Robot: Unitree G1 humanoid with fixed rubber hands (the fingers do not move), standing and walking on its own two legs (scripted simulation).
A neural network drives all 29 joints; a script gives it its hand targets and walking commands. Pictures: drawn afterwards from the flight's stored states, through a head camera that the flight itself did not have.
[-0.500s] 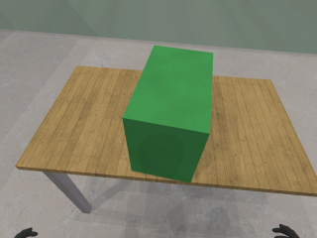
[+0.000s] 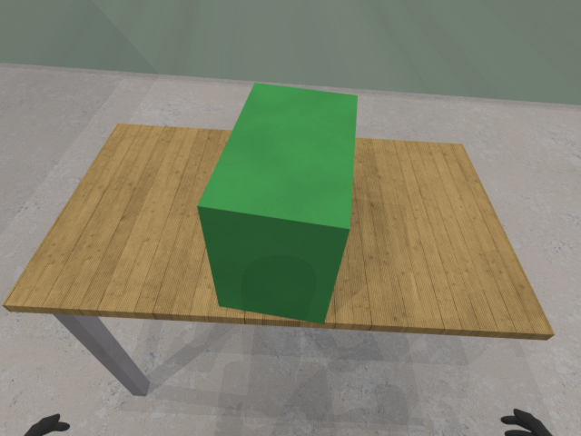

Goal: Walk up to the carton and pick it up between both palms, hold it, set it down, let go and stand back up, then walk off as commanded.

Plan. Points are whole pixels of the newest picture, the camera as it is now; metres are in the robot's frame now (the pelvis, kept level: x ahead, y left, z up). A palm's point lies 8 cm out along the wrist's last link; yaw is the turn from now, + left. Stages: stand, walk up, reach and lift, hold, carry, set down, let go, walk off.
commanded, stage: walk up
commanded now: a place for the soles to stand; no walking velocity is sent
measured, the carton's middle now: (288, 200) +0.50 +0.03 +0.03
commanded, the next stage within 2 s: reach and lift in 1.98 s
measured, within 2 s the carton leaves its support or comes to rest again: neither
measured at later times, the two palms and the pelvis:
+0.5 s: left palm out of the picture +0.03 +0.33 -0.07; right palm out of the picture +0.04 -0.34 -0.06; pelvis -0.07 +0.00 +0.00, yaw -1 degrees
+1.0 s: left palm out of the picture +0.05 +0.34 -0.07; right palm out of the picture +0.06 -0.33 -0.05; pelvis -0.06 +0.01 +0.00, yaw -1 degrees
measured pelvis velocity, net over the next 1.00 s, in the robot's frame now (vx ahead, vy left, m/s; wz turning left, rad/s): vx -0.06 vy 0.01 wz -0.02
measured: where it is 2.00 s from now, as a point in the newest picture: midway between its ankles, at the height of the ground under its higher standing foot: outside the picture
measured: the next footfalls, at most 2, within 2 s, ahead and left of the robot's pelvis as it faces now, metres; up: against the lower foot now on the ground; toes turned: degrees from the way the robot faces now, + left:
left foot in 0.24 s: +0.00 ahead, +0.11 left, +0.00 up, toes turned +7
right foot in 0.48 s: +0.00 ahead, -0.18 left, +0.00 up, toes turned +3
